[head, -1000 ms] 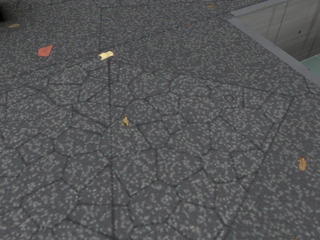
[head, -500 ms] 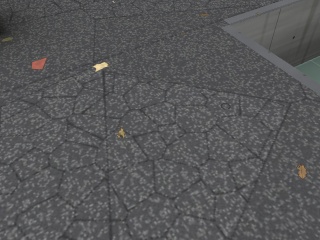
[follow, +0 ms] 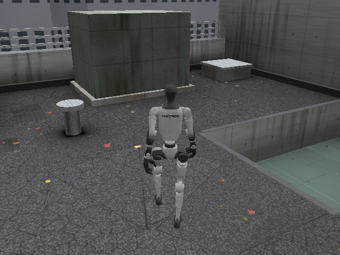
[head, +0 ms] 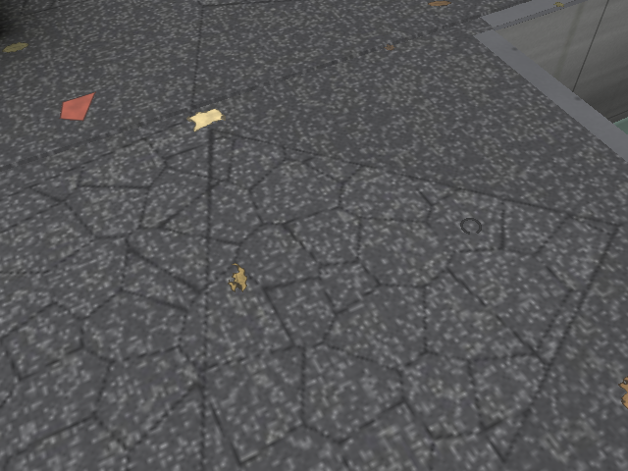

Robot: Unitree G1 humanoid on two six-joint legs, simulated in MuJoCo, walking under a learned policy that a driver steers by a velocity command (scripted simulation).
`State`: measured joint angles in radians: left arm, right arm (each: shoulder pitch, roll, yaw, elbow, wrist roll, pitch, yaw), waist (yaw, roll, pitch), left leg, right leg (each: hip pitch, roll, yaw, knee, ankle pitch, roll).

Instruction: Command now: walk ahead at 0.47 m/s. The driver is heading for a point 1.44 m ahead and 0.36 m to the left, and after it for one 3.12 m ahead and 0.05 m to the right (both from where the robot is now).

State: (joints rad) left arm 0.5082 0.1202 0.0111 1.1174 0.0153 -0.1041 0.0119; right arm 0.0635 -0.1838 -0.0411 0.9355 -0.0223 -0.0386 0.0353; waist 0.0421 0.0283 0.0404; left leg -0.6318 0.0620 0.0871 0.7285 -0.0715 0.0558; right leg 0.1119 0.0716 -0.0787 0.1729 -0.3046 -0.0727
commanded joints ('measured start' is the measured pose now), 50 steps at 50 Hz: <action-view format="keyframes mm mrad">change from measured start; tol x32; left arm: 1 53 147 22 -14 -1 -13 9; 29 -573 112 30 -293 4 45 -41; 35 4 344 113 -167 61 7 -2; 50 -119 156 53 -143 1 -25 3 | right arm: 1 -102 -36 -1 -83 5 -12 -3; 7 478 -237 -83 65 -36 -42 -44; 50 61 -26 -17 -82 -4 16 13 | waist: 1 -18 -116 114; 8 -156 182 -343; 50 -43 -94 63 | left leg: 1 66 -45 44 -120 35 32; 6 620 -71 -10 -237 -71 136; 8 943 355 -831 -473 -350 319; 14 416 156 -288 -589 -53 166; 32 768 149 -117 -346 768 115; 34 532 78 -87 64 499 86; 36 73 -105 -124 591 -413 52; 50 -26 34 -35 129 89 12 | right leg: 1 -98 -270 88 -31 674 -104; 5 -24 -266 40 370 1052 -69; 8 -651 24 76 1236 -191 -22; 9 -744 -65 136 1253 -98 -40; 29 -755 -118 -18 413 268 -1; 33 -347 -32 -28 284 185 -67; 36 188 -523 715 120 32 -229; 40 -267 -357 240 -12 108 -79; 50 -225 -289 -90 -30 457 -44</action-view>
